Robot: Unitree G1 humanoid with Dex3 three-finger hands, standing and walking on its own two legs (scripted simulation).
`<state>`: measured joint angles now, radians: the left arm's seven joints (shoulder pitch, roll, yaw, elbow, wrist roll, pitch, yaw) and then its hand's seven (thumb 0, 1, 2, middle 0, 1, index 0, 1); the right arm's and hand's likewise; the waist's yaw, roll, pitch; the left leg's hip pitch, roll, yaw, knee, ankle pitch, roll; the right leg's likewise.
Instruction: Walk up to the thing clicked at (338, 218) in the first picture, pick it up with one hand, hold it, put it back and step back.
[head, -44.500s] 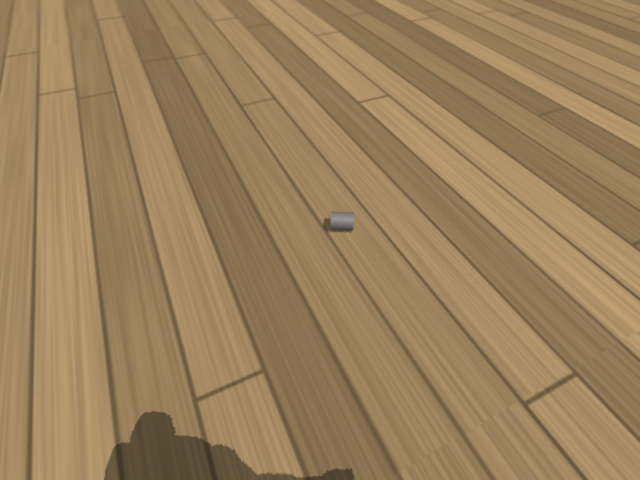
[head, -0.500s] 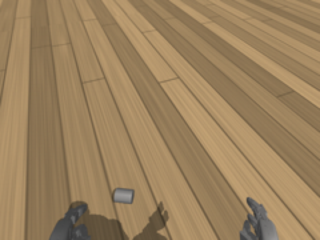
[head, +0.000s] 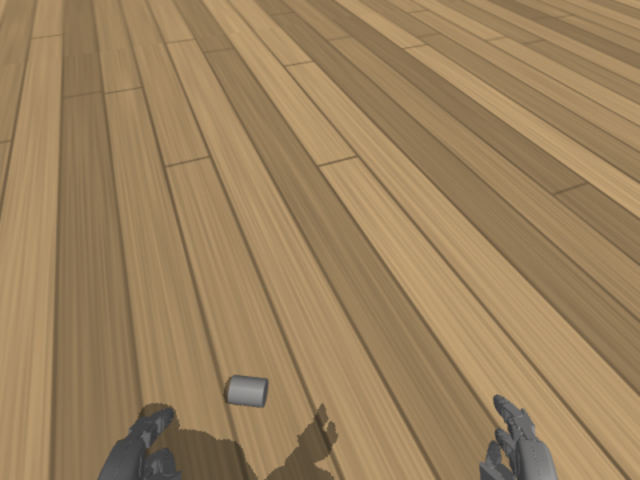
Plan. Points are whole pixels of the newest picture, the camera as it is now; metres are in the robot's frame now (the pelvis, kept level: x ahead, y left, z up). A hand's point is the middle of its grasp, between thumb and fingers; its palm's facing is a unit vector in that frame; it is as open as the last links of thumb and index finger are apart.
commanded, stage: stand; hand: left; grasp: from above
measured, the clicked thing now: (248, 390) +0.50 +0.21 -0.67
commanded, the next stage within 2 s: none
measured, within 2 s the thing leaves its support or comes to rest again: neither
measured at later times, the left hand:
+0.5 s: hand out of the picture +0.04 +0.25 -0.10, palm faces +0.05 -0.94 -0.33, open 7.4 cm
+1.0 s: hand out of the picture +0.03 +0.25 -0.10, palm faces +0.03 -0.94 -0.34, open 7.4 cm
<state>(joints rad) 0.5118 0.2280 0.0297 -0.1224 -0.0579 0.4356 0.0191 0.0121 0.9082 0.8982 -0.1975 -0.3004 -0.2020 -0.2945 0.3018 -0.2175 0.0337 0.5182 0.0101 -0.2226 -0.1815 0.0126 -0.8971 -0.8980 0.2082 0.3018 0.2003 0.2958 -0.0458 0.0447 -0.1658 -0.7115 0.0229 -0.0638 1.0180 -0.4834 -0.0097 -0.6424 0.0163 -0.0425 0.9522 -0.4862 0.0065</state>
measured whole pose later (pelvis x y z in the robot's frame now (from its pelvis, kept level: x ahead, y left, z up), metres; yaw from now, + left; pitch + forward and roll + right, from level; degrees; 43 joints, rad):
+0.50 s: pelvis -0.01 +0.01 +0.06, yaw +1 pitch -3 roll +0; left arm 0.22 0.28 0.05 0.99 0.04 0.02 0.03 0.01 0.91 0.90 -0.20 -0.30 -0.20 -0.30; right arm 0.19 -0.27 -0.04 1.01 -0.04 0.00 -0.02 0.01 -0.90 -0.90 0.21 0.30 0.20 0.30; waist 0.02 0.01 0.06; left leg -0.22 -0.03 -0.03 0.53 -0.26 0.02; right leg -0.18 -0.04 -0.01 0.52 -0.28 0.03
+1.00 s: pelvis -0.01 +0.00 +0.07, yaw +1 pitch -5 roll +0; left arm 0.16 0.30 0.03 1.14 0.03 0.00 0.02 0.01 0.91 0.90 -0.20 -0.30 -0.20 -0.30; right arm 0.15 -0.30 -0.03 1.12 -0.02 0.01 -0.02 0.00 -0.90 -0.90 0.21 0.30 0.20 0.30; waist 0.01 0.01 0.07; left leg -0.13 -0.01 -0.04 0.38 -0.17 0.00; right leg -0.08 -0.03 -0.02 0.36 -0.20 0.02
